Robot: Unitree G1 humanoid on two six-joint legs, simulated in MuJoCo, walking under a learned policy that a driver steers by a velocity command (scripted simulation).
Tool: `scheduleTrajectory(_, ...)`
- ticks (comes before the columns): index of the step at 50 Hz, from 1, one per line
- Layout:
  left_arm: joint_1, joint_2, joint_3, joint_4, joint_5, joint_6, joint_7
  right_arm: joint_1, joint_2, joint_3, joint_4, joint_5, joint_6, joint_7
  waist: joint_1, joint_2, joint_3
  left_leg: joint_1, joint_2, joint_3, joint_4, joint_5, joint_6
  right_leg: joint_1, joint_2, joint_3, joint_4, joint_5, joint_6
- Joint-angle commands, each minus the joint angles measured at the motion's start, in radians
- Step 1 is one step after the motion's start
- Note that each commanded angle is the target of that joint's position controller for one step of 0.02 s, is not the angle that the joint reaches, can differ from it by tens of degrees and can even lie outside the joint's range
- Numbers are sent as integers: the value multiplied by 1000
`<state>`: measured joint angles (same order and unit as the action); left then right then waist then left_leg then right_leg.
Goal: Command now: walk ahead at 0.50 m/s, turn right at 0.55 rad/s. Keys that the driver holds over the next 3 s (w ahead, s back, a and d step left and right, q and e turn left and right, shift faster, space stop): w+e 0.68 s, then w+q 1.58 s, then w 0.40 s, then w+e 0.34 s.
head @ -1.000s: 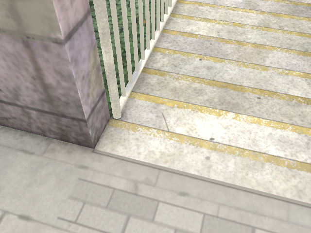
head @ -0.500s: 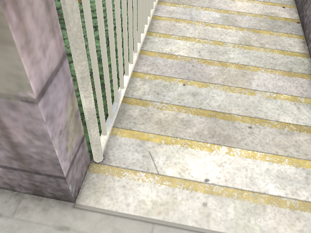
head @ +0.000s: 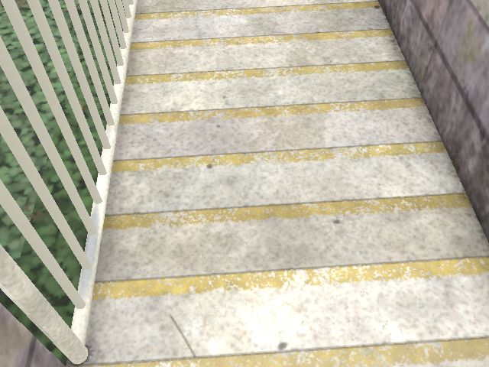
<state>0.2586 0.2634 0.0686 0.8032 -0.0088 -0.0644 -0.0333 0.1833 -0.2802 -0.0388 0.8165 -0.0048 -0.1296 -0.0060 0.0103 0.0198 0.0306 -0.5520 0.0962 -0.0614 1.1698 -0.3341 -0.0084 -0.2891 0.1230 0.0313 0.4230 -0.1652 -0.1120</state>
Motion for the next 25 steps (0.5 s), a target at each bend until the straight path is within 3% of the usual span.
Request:
scheduleTrajectory(1,-41,146,32,-89,-1,-21,19,50,-85,-31,-60,-17,12,-2,-53,-56,-66,-27,13,19,-142,77,-40,26,-249,246,-189,402,-193)
scheduleTrajectory(3,5,155,37,-80,-13,-15,31,-56,-48,-21,-91,-14,16,-5,-14,-60,-44,-35,-13,37,-315,196,-52,13,-215,212,-188,354,-168)
scheduleTrajectory(5,42,165,41,-75,-17,-10,39,-130,-51,-18,-112,-10,16,-6,20,-94,-42,-25,-43,25,-476,316,-51,37,-196,212,-177,288,-136)
scheduleTrajectory(6,70,169,42,-73,-20,-2,41,-171,-56,-17,-128,3,13,-7,43,-91,-47,-4,-58,28,-530,370,-55,54,-190,219,-167,236,-121)
scheduleTrajectory(9,96,161,40,-67,-20,10,45,-240,-74,-20,-162,12,1,7,66,-114,-43,15,-87,10,-643,391,-43,107,-221,294,-128,167,-107)
scheduleTrajectory(12,99,169,43,-78,-13,20,51,-224,-117,-37,-168,7,-17,26,48,-129,-59,58,-96,-7,-696,314,-3,202,-254,384,-37,170,-91)
scheduleTrajectory(14,65,151,37,-97,-12,26,50,-103,-138,-52,-142,0,-29,24,-25,-149,-102,234,-100,13,-760,299,44,192,-217,391,70,252,-61)
scheduleTrajectory(15,43,93,15,-117,0,21,47,39,-182,-67,-128,-11,-29,12,-92,-110,-207,490,11,-75,-731,282,95,79,-171,336,259,183,-24)
scheduleTrajectory(16,131,31,-4,-141,-8,11,49,190,-269,-90,-111,-27,-19,1,-97,99,-346,849,236,-418,-759,130,225,-230,-28,187,604,-93,50)
scheduleTrajectory(17,180,70,-7,-153,-21,-1,48,220,-253,-91,-91,-1,-7,9,-70,281,-360,907,360,-751,-856,-148,293,-453,-44,150,785,-440,63)
scheduleTrajectory(18,129,151,13,-138,-29,0,44,167,-167,-70,-113,12,-2,5,-84,160,-217,791,326,-660,-893,-289,258,-526,-111,167,868,-365,70)
scheduleTrajectory(19,61,167,19,-148,-22,6,43,115,-136,-62,-126,9,10,2,-81,94,-120,671,277,-502,-906,-219,215,-524,-149,121,881,-284,77)
scheduleTrajectory(20,28,158,21,-156,-11,9,42,67,-120,-55,-126,2,16,2,-57,56,-57,553,234,-391,-937,-106,200,-494,-179,103,842,-226,81)
scheduleTrajectory(22,32,141,31,-157,-17,24,37,18,-87,-44,-124,-7,17,0,-21,79,-13,414,178,-224,-974,84,172,-408,-226,96,786,-158,81)
scheduleTrajectory(23,45,105,27,-155,-16,27,36,28,-97,-50,-102,-5,11,-1,-10,80,-26,398,176,-177,-980,171,177,-390,-233,91,769,-146,86)
scheduleTrajectory(25,26,86,26,-167,-19,30,36,31,-106,-57,-81,-2,3,3,-7,82,-30,405,169,-91,-990,316,189,-420,-233,85,730,-98,100)
